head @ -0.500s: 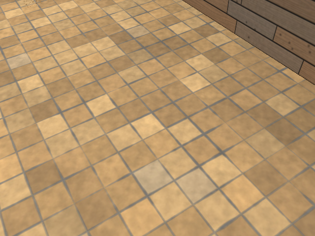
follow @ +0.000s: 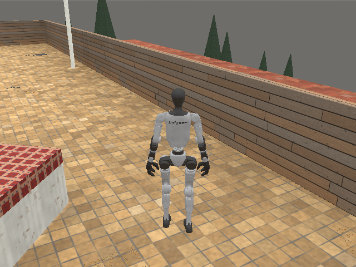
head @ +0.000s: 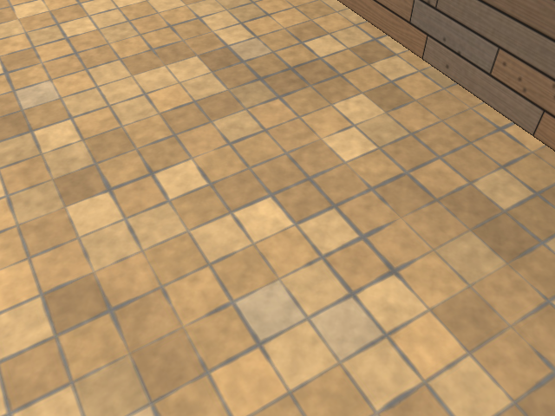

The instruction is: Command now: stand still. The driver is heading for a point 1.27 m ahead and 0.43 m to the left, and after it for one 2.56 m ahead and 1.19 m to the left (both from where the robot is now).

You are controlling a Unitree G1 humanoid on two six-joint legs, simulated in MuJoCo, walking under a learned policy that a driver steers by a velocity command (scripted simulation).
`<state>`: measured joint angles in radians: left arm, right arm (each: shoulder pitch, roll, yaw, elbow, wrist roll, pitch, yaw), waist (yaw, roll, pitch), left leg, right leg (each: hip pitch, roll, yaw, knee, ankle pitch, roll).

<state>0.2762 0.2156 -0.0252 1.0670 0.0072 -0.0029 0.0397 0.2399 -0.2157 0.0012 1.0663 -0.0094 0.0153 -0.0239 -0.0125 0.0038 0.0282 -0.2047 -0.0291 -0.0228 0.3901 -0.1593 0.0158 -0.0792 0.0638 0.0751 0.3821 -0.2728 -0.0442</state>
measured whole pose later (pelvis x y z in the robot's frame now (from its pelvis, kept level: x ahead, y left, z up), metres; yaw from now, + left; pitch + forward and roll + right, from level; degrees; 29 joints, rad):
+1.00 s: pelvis +0.03 +0.02 -0.01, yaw +9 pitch +1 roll -2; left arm 0.36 0.23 0.07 1.05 0.03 -0.04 0.07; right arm 0.23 -0.21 -0.06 1.00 -0.04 0.03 0.03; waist 0.00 -0.01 -0.01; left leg -0.51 0.03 0.02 1.03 -0.40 0.06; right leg -0.04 0.01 -0.10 0.39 -0.37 -0.03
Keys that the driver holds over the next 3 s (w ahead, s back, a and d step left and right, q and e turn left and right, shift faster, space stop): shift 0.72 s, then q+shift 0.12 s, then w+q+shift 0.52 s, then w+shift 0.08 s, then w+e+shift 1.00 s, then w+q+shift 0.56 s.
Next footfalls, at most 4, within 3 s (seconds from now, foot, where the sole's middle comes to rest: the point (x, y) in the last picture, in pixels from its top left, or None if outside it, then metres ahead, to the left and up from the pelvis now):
1.20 left None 0.20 0.23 -0.78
1.68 right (132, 366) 0.66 0.40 -0.78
2.10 left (36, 267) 0.97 0.74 -0.78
2.54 right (131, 171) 1.38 0.53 -0.78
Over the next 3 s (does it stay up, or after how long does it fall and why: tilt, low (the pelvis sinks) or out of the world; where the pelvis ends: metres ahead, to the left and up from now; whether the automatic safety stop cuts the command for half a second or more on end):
stays up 1.63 0.58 -0.04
